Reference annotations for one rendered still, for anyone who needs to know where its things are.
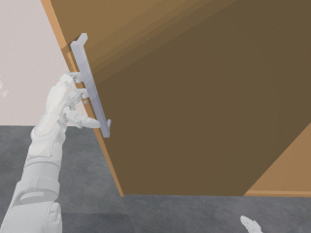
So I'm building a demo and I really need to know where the wardrobe door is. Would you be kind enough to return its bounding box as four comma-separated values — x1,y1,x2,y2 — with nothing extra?
249,122,311,191
52,0,311,196

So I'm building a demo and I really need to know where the left robot upper arm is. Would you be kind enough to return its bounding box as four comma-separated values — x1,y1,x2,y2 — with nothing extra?
3,201,62,233

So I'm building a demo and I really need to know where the left robot hand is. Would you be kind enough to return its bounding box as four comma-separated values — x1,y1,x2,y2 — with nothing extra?
45,71,101,129

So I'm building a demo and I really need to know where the right robot hand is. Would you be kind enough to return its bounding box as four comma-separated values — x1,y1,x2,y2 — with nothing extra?
240,216,262,233

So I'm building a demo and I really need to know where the handle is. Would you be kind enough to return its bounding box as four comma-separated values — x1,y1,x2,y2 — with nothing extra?
70,33,112,138

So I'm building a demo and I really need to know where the robot left forearm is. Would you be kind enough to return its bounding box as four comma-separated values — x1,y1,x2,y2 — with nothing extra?
0,114,67,233

